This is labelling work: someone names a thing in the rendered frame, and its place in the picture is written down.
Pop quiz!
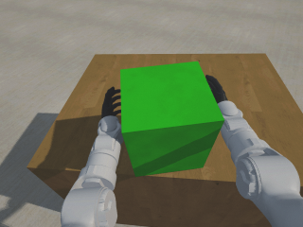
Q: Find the robot right forearm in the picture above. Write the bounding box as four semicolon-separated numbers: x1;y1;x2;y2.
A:
218;100;301;191

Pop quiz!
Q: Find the robot left upper arm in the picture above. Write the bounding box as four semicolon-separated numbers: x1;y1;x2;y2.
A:
61;186;117;227

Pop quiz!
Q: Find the robot right hand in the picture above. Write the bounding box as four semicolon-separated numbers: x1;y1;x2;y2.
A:
205;75;228;104

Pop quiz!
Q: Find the robot right upper arm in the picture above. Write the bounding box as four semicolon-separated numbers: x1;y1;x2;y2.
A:
236;155;303;227

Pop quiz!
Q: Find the pedestal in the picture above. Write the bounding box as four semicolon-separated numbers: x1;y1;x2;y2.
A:
27;53;303;227

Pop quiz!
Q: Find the robot left hand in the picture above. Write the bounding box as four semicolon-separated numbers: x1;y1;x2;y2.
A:
101;86;121;118

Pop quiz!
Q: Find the robot left forearm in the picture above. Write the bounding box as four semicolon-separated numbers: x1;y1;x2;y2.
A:
61;115;124;225

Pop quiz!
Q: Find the carton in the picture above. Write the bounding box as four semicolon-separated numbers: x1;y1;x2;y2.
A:
120;61;224;177

